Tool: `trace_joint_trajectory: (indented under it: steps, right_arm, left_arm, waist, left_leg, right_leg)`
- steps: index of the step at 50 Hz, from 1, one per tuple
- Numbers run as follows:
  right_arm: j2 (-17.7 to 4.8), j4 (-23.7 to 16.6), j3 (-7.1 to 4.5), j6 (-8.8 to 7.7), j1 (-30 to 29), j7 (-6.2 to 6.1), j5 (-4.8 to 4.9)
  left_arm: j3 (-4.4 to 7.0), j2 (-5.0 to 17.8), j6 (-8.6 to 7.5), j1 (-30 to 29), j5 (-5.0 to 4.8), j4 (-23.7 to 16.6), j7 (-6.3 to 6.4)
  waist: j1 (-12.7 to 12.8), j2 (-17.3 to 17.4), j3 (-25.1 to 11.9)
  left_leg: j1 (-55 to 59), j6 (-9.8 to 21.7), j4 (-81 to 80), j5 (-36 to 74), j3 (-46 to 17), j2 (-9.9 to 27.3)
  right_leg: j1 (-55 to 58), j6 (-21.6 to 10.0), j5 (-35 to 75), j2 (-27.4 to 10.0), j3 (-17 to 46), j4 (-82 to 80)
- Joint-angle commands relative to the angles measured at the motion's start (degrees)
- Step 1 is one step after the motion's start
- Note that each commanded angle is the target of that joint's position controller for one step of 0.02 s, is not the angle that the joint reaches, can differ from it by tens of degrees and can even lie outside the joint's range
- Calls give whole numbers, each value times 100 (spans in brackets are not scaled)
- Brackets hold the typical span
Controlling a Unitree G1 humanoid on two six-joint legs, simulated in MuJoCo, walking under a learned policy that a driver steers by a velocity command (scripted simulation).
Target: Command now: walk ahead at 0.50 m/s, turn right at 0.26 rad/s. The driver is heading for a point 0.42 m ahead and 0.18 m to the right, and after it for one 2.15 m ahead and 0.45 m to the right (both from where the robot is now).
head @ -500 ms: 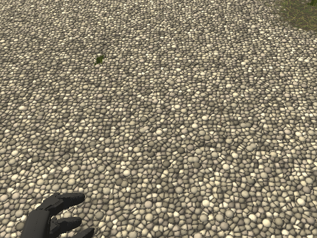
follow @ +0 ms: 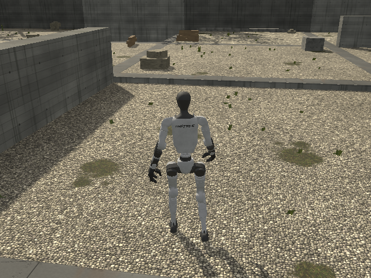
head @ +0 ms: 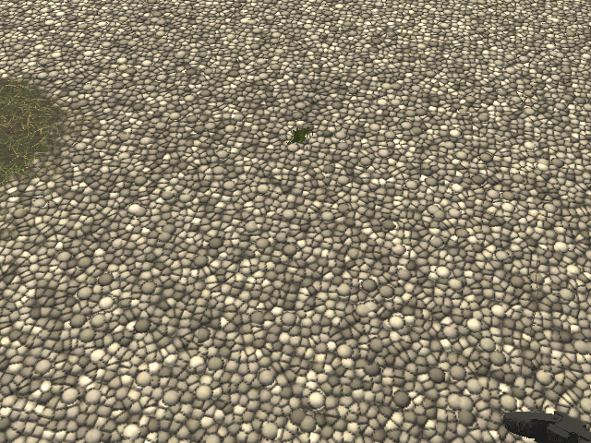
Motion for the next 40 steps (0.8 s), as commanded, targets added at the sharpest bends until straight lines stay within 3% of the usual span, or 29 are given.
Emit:
trace_joint_trajectory:
  steps: [1, 2, 3, 6, 10, 13, 16, 18, 20, 21, 22, 23, 24, 25, 26, 27, 28, 29, 30, 32, 34, 37, 40]
  right_arm:
    - [-881, 155, -304, -25, 1379, -34, 23]
    - [-696, 162, -262, -66, 1111, -13, 5]
    - [-606, 189, -249, -116, 956, -4, -31]
    - [-617, 364, -301, -239, 873, -25, -53]
    - [-767, 576, -360, -223, 960, -116, -73]
    - [-946, 700, -402, -175, 1113, -177, -23]
    - [-1092, 847, -461, -82, 1368, -205, 55]
    - [-1186, 913, -496, 4, 1430, -212, 115]
    - [-1362, 892, -542, 89, 1352, -245, 148]
    - [-1431, 870, -559, 145, 1295, -265, 161]
    - [-1427, 835, -544, 183, 1197, -284, 185]
    - [-1236, 739, -461, 148, 1294, -306, 74]
    - [-342, 421, -182, -16, 1848, -207, -117]
    - [-775, 359, -226, -252, 1219, -127, 105]
    - [-1027, 172, -296, -370, 669, -85, 310]
    - [-961, 170, -272, -432, 601, -116, 249]
    - [-983, 246, -305, -431, 625, -158, 92]
    - [-1027, 276, -343, -371, 750, -157, 31]
    - [-1009, 274, -356, -299, 813, -149, 3]
    - [-846, 240, -328, -186, 773, -152, -51]
    - [-717, 94, -280, -137, 367, -163, -70]
    - [-554, -72, -204, -162, -270, -114, -41]
    - [-579, -180, -182, -220, -653, -24, 48]
  left_arm:
    - [154, 714, -138, -463, -33, -617, 66]
    - [181, 658, -76, -484, 28, -604, 83]
    - [183, 549, 3, -362, 22, -562, 79]
    - [151, 264, 166, -424, 15, -604, 66]
    - [119, 178, 196, -922, 59, -803, -3]
    - [48, 98, 176, -1530, 89, -1036, -126]
    - [19, 117, 183, -2024, 89, -1309, -221]
    - [41, 194, 192, -2150, 87, -1457, -282]
    - [133, 374, 219, -1911, 90, -1511, -308]
    - [229, 532, 236, -1429, 78, -1427, -300]
    - [394, 797, 245, -564, 65, -1212, -251]
    - [606, 1297, 304, 354, 55, -990, -128]
    - [663, 1878, 260, 121, 3, -1048, -91]
    - [516, 1414, 168, 262, 55, -1223, -121]
    - [425, 1119, 81, 61, 112, -1186, -135]
    - [378, 974, 35, -274, 93, -1221, -129]
    - [319, 778, 30, -656, 100, -1292, -114]
    - [266, 650, 20, -870, 178, -1397, -86]
    - [259, 632, 16, -944, 193, -1446, -69]
    - [281, 731, -8, -867, 151, -1422, -9]
    - [320, 880, -2, -678, 133, -1354, 74]
    - [327, 900, 56, -449, 97, -1270, 143]
    - [316, 889, 87, -184, 76, -1138, 160]
  waist:
    - [-836, 726, -838]
    - [-671, 786, -545]
    - [-515, 857, -450]
    - [-359, 583, -228]
    - [-420, 413, 18]
    - [-624, 328, 228]
    - [-773, 248, 384]
    - [-732, 295, 378]
    - [-493, 487, 64]
    - [-199, 555, -241]
    - [290, 451, -686]
    - [635, -130, -1197]
    - [-142, -1597, -1652]
    - [296, -843, -2242]
    - [337, -564, -1436]
    - [81, -136, -972]
    - [-159, 1, -666]
    - [-361, -131, -600]
    - [-451, -161, -559]
    - [-496, -116, -449]
    - [-391, -132, -275]
    - [-136, -326, -176]
    - [43, -428, -158]
  left_leg:
    - [3012, 987, -1651, -482, -2205, 1732]
    - [2521, 931, -1857, -74, -1753, 1545]
    - [2166, 893, -2047, 223, -1400, 1442]
    - [1868, 947, -2362, 1120, -689, 1416]
    - [1974, 874, -2507, 1470, 96, 1328]
    - [2054, 806, -2592, 1423, 523, 1344]
    - [2592, 724, -2441, 1590, 735, 1500]
    - [2955, 634, -2128, 2238, 869, 1589]
    - [3146, 509, -1378, 4123, 1035, 1574]
    - [3108, 437, -625, 4918, 1117, 1510]
    - [2688, 269, 540, 4951, 1255, 1301]
    - [1312, -11, 2286, 3256, 1247, 1035]
    - [-1262, -370, 4261, -2192, 671, -192]
    - [-1850, -256, 4794, -2438, -636, -255]
    - [-2269, -105, 4661, -1882, -667, 4]
    - [-2069, -28, 4171, -1374, -663, 258]
    - [-1687, -62, 3685, -1101, -653, 428]
    - [-1268, -94, 3439, -900, -707, 540]
    - [-1063, -160, 3230, -811, -691, 551]
    - [-956, -341, 2739, -581, -556, 505]
    - [-1056, -504, 2008, 41, -479, 400]
    - [-723, -560, 686, 1164, -448, 136]
    - [-424, -515, -6, 1688, -439, -9]
  right_leg:
    - [-2891, -110, 525, -390, 284, 1485]
    - [-2694, -92, 865, -523, 293, 1269]
    - [-2378, -73, 1121, -607, 322, 1194]
    - [-2369, 0, 1590, -621, 358, 990]
    - [-2578, 55, 2596, -570, 325, -150]
    - [-2422, -16, 3105, -508, -29, -1025]
    - [-2536, -174, 2919, -458, -236, -1538]
    - [-2471, -333, 2489, -341, -427, -1722]
    - [-1839, -557, 1905, 21, -781, -1735]
    - [-1192, -695, 1670, 269, -942, -1753]
    - [49, -895, 1933, 533, -981, -2118]
    - [1804, -1204, 2041, 62, 41, -2302]
    - [3551, -2286, 1032, -1380, 3333, -2904]
    - [3775, -2399, 435, -1710, 4485, -3749]
    - [3247, -2098, 881, -1590, 3716, -3876]
    - [2424, -1902, 1440, -1346, 3036, -3845]
    - [1662, -1762, 2068, -1116, 2477, -3876]
    - [1164, -1722, 2531, -969, 2178, -3984]
    - [888, -1726, 2768, -881, 2053, -4097]
    - [461, -1744, 3260, -760, 1695, -4202]
    - [232, -1652, 3404, -597, 1417, -4240]
    - [13, -1349, 2901, -287, 1165, -4141]
    - [139, -1238, 2420, -402, 1315, -4043]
